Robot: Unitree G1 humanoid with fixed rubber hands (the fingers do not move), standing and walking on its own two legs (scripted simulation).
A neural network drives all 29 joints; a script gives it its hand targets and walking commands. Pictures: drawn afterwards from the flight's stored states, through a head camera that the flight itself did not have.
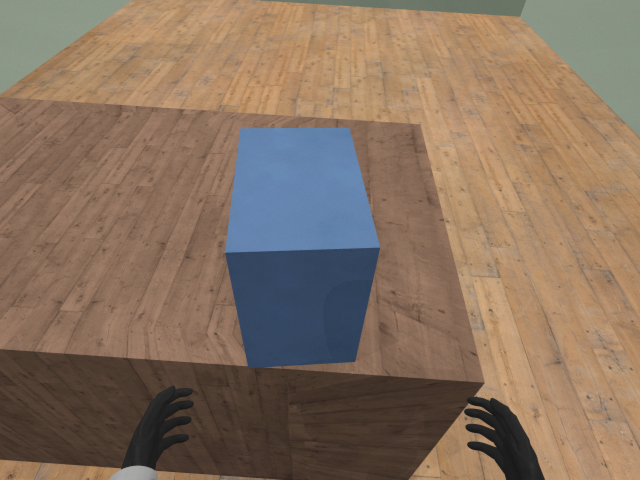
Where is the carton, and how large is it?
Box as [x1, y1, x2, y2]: [225, 128, 379, 367]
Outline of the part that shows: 240,128 225,254 248,367 354,361 376,264 379,245 349,128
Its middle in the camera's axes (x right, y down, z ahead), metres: -0.04 +0.02 +0.60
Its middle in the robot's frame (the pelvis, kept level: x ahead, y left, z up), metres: +0.43 +0.09 +0.03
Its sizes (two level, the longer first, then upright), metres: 0.254 0.167 0.266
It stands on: a pedestal, 0.68 m high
